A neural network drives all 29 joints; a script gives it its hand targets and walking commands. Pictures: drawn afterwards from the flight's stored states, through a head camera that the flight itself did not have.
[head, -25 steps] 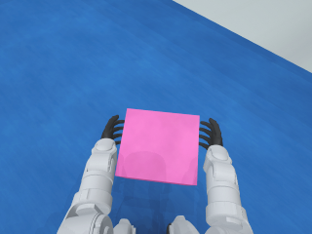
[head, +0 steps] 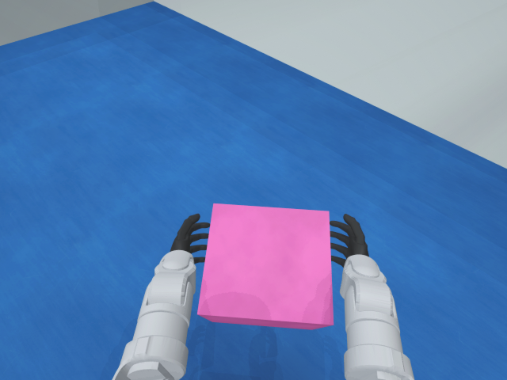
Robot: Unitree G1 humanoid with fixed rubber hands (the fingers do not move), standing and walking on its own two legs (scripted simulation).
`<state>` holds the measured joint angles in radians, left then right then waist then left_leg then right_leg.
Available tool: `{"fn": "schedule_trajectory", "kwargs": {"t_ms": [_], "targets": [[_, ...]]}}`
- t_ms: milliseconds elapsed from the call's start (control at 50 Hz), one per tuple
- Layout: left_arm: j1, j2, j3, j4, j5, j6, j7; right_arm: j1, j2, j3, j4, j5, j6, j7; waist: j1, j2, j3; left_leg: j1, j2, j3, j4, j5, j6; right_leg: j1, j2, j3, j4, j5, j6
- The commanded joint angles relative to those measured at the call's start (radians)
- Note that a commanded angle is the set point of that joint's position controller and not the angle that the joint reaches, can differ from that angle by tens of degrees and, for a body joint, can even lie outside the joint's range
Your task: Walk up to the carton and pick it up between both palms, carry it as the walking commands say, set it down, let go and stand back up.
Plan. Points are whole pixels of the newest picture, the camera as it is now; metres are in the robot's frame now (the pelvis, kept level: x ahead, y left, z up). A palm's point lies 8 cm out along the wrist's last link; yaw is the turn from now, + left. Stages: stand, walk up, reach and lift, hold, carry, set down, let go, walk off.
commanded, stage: reach and lift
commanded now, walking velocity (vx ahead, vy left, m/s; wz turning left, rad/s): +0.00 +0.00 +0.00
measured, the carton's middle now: (266, 270) +0.34 -0.04 -0.08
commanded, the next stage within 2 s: hold in 1.84 s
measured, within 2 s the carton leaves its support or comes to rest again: neither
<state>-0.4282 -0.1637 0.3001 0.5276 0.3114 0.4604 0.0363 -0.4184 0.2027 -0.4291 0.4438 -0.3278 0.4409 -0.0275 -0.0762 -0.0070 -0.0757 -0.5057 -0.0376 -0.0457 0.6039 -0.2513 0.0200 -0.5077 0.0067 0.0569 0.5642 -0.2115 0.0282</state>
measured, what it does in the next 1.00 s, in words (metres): stands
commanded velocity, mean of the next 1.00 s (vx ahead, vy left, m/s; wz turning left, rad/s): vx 0.00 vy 0.00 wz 0.00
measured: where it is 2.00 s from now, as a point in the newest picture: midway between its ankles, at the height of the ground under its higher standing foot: outside the picture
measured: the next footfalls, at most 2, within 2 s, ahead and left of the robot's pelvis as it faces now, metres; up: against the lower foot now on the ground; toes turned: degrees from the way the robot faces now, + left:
none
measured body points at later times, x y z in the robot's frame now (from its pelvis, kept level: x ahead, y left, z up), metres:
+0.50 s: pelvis +0.01 -0.01 +0.02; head -0.03 +0.00 +0.46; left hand +0.34 +0.12 +0.06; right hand +0.32 -0.18 +0.07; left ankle +0.03 +0.10 -0.73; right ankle +0.04 -0.14 -0.73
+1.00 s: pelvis +0.01 -0.01 +0.02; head -0.04 -0.01 +0.47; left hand +0.33 +0.13 +0.06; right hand +0.33 -0.16 +0.07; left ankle +0.03 +0.10 -0.73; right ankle +0.04 -0.14 -0.73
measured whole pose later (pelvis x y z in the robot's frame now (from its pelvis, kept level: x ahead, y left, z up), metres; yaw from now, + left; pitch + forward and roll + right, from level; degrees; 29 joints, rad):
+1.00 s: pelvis +0.01 -0.01 +0.02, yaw +0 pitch -7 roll +0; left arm -0.35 -0.18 0.26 0.34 0.34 0.75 0.02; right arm -0.37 0.18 -0.29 0.34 -0.33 0.73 -0.04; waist -0.02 0.00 0.00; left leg -0.05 -0.03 -0.05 0.38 -0.21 0.01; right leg -0.06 0.01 0.06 0.37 -0.18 0.02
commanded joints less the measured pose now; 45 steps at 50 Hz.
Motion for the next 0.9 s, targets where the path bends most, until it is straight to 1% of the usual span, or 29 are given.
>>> {"fn": "schedule_trajectory", "kwargs": {"t_ms": [0, 160, 340, 460, 540, 620, 780, 880], "targets": [[-0.584, -0.949, -0.541, -0.040, -0.203, -0.051, -0.282, -0.403, 1.001, 0.556, 0.135, 0.177, 0.041, 0.279, -0.001, 0.030, -0.410, 0.227, -0.057, -0.047, -0.126, 0.175, -0.008, 0.275, 0.098, -0.006, -0.058, 0.217, -0.026], [-0.568, -0.931, -0.542, -0.083, -0.221, 0.009, -0.290, -0.382, 1.018, 0.572, 0.101, 0.198, 0.106, 0.268, 0.008, 0.009, -0.320, 0.291, -0.056, -0.044, -0.186, 0.135, 0.002, 0.366, 0.084, 0.000, -0.123, 0.191, -0.019], [-0.573, -0.913, -0.555, -0.149, -0.256, 0.096, -0.304, -0.383, 1.040, 0.607, 0.042, 0.243, 0.197, 0.254, 0.017, -0.009, -0.234, 0.369, -0.050, -0.046, -0.235, 0.103, 0.012, 0.452, 0.068, 0.005, -0.182, 0.169, -0.011], [-0.573, -0.912, -0.558, -0.191, -0.266, 0.158, -0.306, -0.393, 1.038, 0.622, -0.008, 0.273, 0.252, 0.247, 0.014, -0.008, -0.180, 0.414, -0.044, -0.050, -0.269, 0.097, 0.013, 0.490, 0.062, 0.002, -0.217, 0.162, -0.008], [-0.552, -0.900, -0.540, -0.197, -0.258, 0.195, -0.304, -0.379, 1.020, 0.612, -0.016, 0.273, 0.283, 0.245, 0.014, -0.002, -0.134, 0.424, -0.040, -0.050, -0.289, 0.098, 0.010, 0.502, 0.063, -0.001, -0.234, 0.161, -0.009], [-0.540, -0.899, -0.528, -0.204, -0.252, 0.215, -0.298, -0.379, 0.999, 0.607, -0.024, 0.273, 0.295, 0.247, 0.019, 0.006, -0.117, 0.429, -0.036, -0.047, -0.296, 0.115, 0.005, 0.516, 0.066, -0.002, -0.237, 0.173, -0.014], [-0.521, -0.926, -0.550, -0.243, -0.260, 0.220, -0.283, -0.394, 0.979, 0.642, -0.067, 0.283, 0.285, 0.255, 0.044, 0.014, -0.163, 0.460, -0.035, -0.045, -0.286, 0.193, -0.010, 0.534, 0.073, 0.002, -0.226, 0.215, -0.018], [-0.517, -0.931, -0.551, -0.247, -0.267, 0.221, -0.281, -0.398, 0.979, 0.647, -0.071, 0.279, 0.281, 0.257, 0.053, 0.012, -0.174, 0.468, -0.034, -0.042, -0.283, 0.200, -0.015, 0.530, 0.073, 0.005, -0.225, 0.209, -0.019]]}}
